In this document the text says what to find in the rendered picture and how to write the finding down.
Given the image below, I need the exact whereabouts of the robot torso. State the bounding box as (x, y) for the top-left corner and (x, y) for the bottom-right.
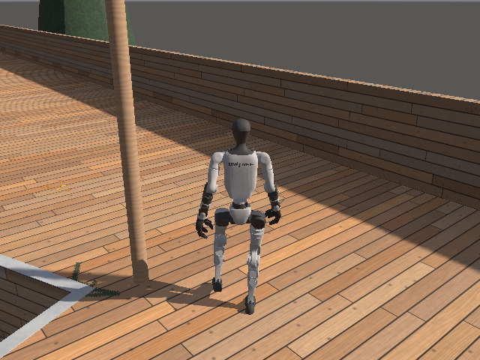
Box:
(223, 148), (258, 225)

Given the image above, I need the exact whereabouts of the right robot upper arm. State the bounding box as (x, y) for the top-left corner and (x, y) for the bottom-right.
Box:
(256, 151), (275, 193)

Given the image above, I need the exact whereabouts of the robot left hand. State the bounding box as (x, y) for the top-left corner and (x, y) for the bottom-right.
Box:
(196, 218), (213, 239)

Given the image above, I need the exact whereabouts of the robot right hand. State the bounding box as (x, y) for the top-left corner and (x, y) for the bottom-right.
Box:
(265, 208), (281, 225)

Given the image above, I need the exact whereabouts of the left robot forearm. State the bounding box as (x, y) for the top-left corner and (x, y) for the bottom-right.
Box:
(197, 182), (213, 220)

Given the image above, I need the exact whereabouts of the robot right foot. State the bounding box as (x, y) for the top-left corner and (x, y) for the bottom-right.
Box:
(244, 295), (256, 315)

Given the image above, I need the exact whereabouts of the left robot upper arm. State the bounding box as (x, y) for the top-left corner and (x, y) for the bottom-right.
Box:
(206, 151), (225, 194)

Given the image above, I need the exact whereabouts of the right robot forearm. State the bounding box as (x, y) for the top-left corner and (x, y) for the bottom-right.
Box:
(268, 182), (281, 212)

